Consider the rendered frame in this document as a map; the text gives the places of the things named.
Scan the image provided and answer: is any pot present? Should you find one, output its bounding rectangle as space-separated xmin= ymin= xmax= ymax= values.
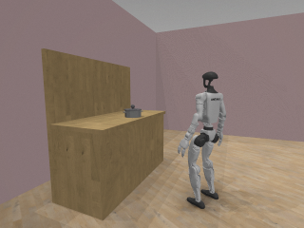
xmin=123 ymin=110 xmax=143 ymax=118

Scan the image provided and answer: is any right robot forearm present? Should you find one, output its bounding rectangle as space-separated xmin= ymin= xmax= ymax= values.
xmin=217 ymin=115 xmax=226 ymax=133

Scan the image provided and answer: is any table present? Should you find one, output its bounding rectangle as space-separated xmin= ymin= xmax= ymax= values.
xmin=41 ymin=48 xmax=165 ymax=220

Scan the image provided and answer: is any robot left upper arm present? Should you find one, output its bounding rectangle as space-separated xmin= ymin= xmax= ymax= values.
xmin=195 ymin=92 xmax=206 ymax=122

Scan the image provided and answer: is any robot right foot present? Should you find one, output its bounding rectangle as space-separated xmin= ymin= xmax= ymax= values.
xmin=200 ymin=189 xmax=219 ymax=200

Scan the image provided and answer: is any right robot hand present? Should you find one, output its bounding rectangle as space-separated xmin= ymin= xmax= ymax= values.
xmin=214 ymin=132 xmax=223 ymax=146

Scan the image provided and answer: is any robot right upper arm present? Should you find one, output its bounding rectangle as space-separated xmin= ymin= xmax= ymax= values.
xmin=218 ymin=93 xmax=226 ymax=118

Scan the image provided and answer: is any left robot hand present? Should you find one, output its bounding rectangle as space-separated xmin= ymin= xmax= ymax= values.
xmin=178 ymin=139 xmax=189 ymax=157

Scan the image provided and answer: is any left robot forearm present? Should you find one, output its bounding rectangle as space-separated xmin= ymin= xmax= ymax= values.
xmin=184 ymin=113 xmax=199 ymax=141

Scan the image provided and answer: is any robot torso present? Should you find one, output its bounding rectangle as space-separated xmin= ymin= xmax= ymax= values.
xmin=200 ymin=90 xmax=220 ymax=143

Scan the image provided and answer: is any lid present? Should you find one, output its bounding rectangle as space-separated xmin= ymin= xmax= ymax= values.
xmin=125 ymin=108 xmax=141 ymax=111

